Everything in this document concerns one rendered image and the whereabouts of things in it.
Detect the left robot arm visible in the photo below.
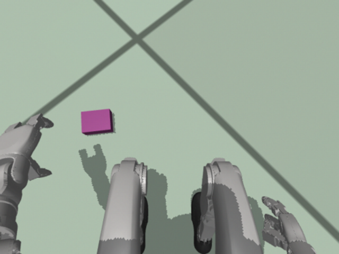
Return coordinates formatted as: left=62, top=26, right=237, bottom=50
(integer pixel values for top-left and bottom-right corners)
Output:
left=0, top=154, right=30, bottom=254

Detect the right robot hand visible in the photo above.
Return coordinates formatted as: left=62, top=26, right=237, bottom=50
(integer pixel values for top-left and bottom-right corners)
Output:
left=262, top=196, right=307, bottom=251

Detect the right robot foot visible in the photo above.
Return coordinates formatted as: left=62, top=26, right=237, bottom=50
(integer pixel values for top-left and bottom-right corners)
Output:
left=191, top=192, right=212, bottom=254

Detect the right robot arm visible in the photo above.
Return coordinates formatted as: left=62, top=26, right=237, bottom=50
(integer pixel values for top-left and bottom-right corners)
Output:
left=287, top=241, right=317, bottom=254

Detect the left robot hand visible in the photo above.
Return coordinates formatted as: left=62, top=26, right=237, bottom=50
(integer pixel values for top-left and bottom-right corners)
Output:
left=0, top=113, right=54, bottom=180

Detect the small box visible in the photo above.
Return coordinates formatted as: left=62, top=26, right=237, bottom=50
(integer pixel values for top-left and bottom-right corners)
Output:
left=81, top=109, right=113, bottom=135

